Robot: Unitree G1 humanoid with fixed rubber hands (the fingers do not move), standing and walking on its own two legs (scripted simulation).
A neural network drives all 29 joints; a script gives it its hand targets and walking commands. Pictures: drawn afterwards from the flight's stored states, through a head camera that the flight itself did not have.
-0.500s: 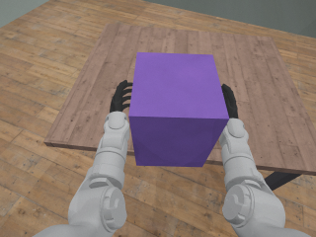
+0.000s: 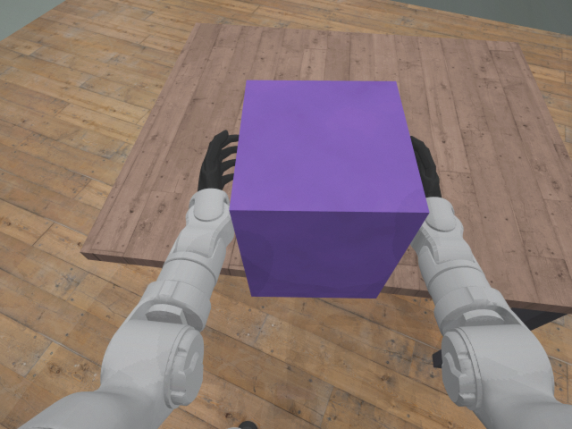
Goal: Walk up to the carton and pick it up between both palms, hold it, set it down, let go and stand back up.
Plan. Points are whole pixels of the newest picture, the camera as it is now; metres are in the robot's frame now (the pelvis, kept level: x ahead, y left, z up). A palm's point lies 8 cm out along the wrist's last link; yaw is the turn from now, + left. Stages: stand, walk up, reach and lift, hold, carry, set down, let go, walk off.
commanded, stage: set down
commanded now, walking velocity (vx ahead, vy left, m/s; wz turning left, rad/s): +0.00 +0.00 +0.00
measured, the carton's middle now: (317, 198) +0.41 +0.00 +0.05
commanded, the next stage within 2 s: none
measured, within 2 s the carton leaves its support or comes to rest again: neither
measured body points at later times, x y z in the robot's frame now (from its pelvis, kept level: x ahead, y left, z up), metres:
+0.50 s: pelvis -0.02 -0.02 +0.00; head +0.01 -0.03 +0.45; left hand +0.41 +0.17 +0.15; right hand +0.43 -0.22 +0.16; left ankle +0.01 +0.13 -0.74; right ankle -0.01 -0.12 -0.74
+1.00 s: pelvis -0.02 -0.02 +0.01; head -0.02 +0.00 +0.46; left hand +0.37 +0.21 +0.16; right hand +0.41 -0.19 +0.17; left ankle +0.01 +0.13 -0.74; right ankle -0.01 -0.12 -0.74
